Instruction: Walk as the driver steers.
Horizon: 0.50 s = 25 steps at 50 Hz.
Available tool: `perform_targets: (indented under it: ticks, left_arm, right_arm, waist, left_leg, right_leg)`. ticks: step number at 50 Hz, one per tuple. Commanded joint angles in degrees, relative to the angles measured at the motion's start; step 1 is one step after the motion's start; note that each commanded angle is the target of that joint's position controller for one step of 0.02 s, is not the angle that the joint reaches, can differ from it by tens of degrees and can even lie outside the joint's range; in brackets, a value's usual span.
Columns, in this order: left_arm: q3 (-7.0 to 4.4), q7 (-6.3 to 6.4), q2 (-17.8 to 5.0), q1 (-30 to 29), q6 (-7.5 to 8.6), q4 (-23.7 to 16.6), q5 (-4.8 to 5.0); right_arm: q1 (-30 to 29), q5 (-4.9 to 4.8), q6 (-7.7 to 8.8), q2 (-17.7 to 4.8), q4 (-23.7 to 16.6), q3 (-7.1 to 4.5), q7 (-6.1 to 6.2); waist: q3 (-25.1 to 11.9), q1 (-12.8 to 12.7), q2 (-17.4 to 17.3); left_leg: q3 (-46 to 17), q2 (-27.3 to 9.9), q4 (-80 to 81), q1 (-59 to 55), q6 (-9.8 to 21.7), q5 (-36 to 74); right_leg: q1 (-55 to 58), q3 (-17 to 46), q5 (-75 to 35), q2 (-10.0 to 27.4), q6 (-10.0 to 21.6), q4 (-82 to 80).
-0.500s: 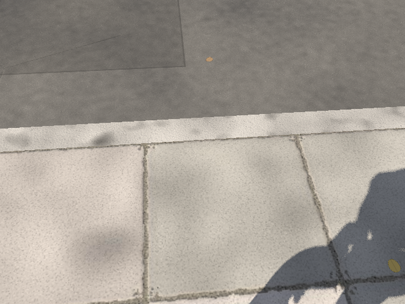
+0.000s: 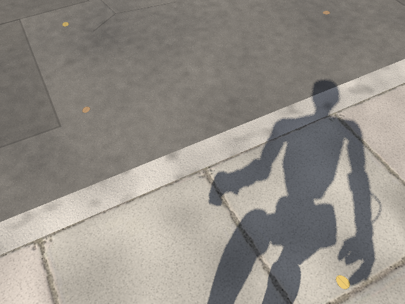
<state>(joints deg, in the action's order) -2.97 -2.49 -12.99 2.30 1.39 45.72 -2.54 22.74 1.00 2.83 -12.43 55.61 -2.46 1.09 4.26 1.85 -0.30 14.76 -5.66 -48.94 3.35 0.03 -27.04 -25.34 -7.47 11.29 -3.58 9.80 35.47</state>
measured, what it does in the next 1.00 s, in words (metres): walks ahead, turning right: left foot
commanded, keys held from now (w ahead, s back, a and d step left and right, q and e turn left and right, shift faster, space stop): w+e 1.00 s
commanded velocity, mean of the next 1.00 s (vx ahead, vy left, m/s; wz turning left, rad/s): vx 0.50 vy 0.00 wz -0.59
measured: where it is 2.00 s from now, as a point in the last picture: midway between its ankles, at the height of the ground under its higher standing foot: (334, 164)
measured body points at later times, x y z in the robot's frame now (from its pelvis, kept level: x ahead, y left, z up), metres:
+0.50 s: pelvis +0.29 +0.01 +0.01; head +0.32 +0.00 +0.45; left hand +0.32 +0.30 -0.12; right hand +0.45 -0.27 -0.07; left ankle +0.44 +0.08 -0.72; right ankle +0.09 -0.04 -0.71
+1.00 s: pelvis +0.51 -0.10 +0.01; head +0.54 -0.13 +0.46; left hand +0.83 -0.05 -0.07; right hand +0.34 -0.30 -0.13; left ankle +0.44 +0.08 -0.71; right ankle +0.57 -0.23 -0.71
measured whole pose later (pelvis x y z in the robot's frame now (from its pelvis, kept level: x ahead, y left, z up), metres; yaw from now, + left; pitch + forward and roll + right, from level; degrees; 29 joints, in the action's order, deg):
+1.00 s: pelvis +0.51 -0.10 +0.01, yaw -36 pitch +2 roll +1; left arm -1.8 -4.5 -14.4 0.6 0.1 39.3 -2.7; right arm 23.4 1.1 3.5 -14.5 51.0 -2.6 0.6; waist 3.3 4.0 0.7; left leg 16.8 -2.9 -19.8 -4.7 -2.2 -24.2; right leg -29.9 -5.4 11.2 0.4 6.9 35.0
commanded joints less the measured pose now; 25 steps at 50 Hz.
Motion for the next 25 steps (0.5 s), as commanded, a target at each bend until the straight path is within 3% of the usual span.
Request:
perform_targets:
  ticks: [1, 2, 3, 5, 7, 11, 17, 20, 22, 23, 24, 25]
  left_arm:
    - [-4.90, 1.80, -15.9, 19.3, -1.08, 2.3, 1.54]
    - [-4.23, 2.18, -13.2, 16.4, -0.91, 2.5, 1.99]
    - [-3.58, 2.32, -10.5, 13.4, -0.47, 2.3, 1.94]
    - [-2.71, 2.62, -8.3, 11.0, 0.70, 1.8, 2.55]
    - [-2.75, 2.37, -9.1, 12.8, 1.91, 2.3, 2.85]
    - [-3.02, 2.21, -10.5, 18.1, 2.16, 3.1, 2.56]
    - [-3.01, 2.69, -11.0, 24.3, 1.82, 3.7, 2.10]
    - [-3.19, 3.30, -11.9, 24.6, 1.75, 3.3, 1.62]
    - [-3.49, 3.56, -13.3, 21.1, 1.88, 2.2, 1.46]
    - [-3.63, 3.29, -13.9, 19.6, 2.12, 1.7, 1.42]
    - [-3.53, 2.72, -13.6, 18.6, 2.51, 1.6, 1.86]
    - [-2.20, 2.21, -8.9, 19.6, 2.99, -0.2, 2.42]
  right_arm:
    - [-9.0, 0.04, 2.08, -8.8, -10.7, -1.82, -1.11]
    - [-9.2, -0.61, 2.90, -7.9, -10.9, -1.39, -1.31]
    - [-7.6, -0.46, 2.99, -7.6, -9.7, -1.46, -1.14]
    - [-5.2, 1.58, 0.94, -6.9, -9.2, -1.36, -1.22]
    - [-5.7, 1.97, -0.64, -6.0, -9.9, -1.28, -1.68]
    - [-15.0, 1.66, -1.36, -6.1, -13.5, -1.06, -1.95]
    - [-26.4, 1.04, -0.66, -6.2, -17.8, -0.16, -2.54]
    - [-28.2, 0.60, 0.08, -7.2, -19.4, 0.01, -2.59]
    - [-22.2, 0.37, 0.62, -8.8, -18.2, -0.48, -2.18]
    - [-16.0, 0.31, 1.00, -10.4, -16.2, -1.16, -1.61]
    - [-7.8, 0.61, 1.75, -12.0, -14.2, -1.85, -0.88]
    - [1.3, 2.02, 2.11, -16.1, -14.0, -2.74, 0.20]
  waist:
    - [-12.8, -8.8, 2.5]
    - [-7.1, -6.4, 0.8]
    - [-3.7, -3.4, -2.1]
    - [-3.8, -0.3, -1.2]
    - [-4.4, 0.2, -0.3]
    - [-2.0, -2.7, 2.1]
    - [-1.5, -7.1, 3.9]
    - [-1.3, -6.9, 4.7]
    - [-2.4, -3.3, 5.4]
    - [-5.3, -0.7, 4.8]
    - [-9.8, 3.7, 1.7]
    - [-18.8, 6.4, -4.4]
  left_leg:
    - [-15.8, 3.1, -34.5, 42.0, 0.1, 1.1]
    - [-15.8, 0.8, -29.6, 40.6, 0.5, 6.7]
    - [-15.9, -1.0, -23.9, 36.6, 0.4, 8.9]
    - [-16.3, -2.0, -18.6, 29.8, -1.1, 9.7]
    - [-15.3, -1.5, -15.6, 29.2, -2.4, 10.5]
    - [-14.4, -1.0, -5.8, 34.7, -3.7, 18.5]
    - [-14.8, 2.2, 8.1, 36.8, -2.8, 25.7]
    - [-15.6, 3.8, 13.8, 33.0, -1.3, 24.5]
    - [-15.8, 5.5, 18.2, 22.1, 0.3, 20.9]
    - [-15.0, 7.2, 19.2, 13.2, 1.3, 18.7]
    - [-15.9, 5.6, 22.7, 1.6, 2.8, 19.9]
    - [-29.2, -7.8, 24.3, -11.7, 5.3, 7.0]
  right_leg:
    - [40.5, 42.9, 2.7, 22.4, 14.1, -20.2]
    - [32.7, 35.6, -3.1, 20.9, 12.0, -20.8]
    - [25.9, 30.0, -10.5, 17.5, 9.1, -21.5]
    - [19.4, 23.4, -18.4, 12.9, 7.2, -22.2]
    - [17.5, 21.6, -23.0, 11.0, 7.2, -22.4]
    - [17.8, 22.2, -20.6, 9.4, 5.5, -23.8]
    - [25.2, 25.1, -23.4, 9.6, 3.9, -20.7]
    - [27.1, 27.5, -26.6, 11.0, 2.8, -17.9]
    - [24.0, 27.9, -31.4, 10.8, 0.4, -14.3]
    - [22.2, 27.5, -36.9, 9.4, -0.8, -8.4]
    - [18.5, 24.8, -35.3, 5.7, -2.2, 2.9]
    - [11.1, 20.8, -18.2, 1.9, -3.3, 19.3]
